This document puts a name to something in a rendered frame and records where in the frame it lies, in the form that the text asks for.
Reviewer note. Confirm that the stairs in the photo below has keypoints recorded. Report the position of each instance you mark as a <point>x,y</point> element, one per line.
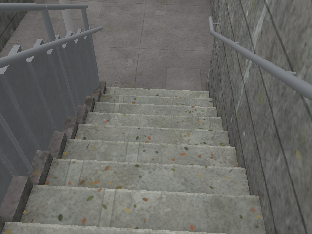
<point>146,161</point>

